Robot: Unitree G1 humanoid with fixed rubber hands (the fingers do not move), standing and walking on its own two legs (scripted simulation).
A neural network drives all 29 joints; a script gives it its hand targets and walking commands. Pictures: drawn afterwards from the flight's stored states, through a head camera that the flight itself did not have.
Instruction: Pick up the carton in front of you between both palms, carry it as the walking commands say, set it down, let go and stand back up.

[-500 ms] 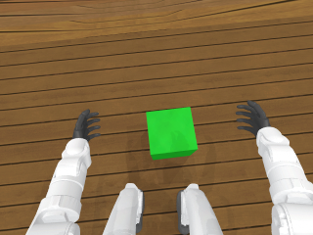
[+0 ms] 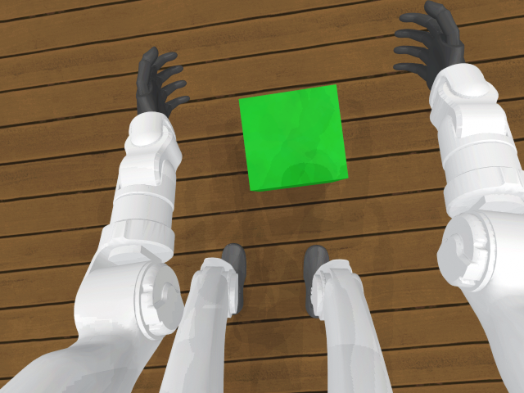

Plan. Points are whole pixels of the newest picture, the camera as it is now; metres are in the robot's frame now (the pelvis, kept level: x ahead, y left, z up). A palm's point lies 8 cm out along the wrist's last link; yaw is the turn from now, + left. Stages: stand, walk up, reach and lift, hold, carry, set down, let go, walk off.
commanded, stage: reach and lift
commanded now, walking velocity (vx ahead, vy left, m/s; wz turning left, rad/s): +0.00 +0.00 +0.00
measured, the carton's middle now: (291, 146) +0.49 -0.03 -0.50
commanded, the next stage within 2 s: none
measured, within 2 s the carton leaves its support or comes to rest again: leaves its support in 1.52 s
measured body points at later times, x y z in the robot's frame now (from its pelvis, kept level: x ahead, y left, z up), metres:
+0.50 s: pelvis -0.04 +0.02 -0.20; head +0.32 -0.01 +0.07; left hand +0.48 +0.17 -0.37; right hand +0.52 -0.21 -0.37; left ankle +0.08 +0.15 -0.59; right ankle +0.08 -0.10 -0.59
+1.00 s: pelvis -0.04 +0.02 -0.26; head +0.33 -0.02 +0.00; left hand +0.50 +0.17 -0.43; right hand +0.52 -0.19 -0.44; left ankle +0.08 +0.15 -0.59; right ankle +0.08 -0.10 -0.59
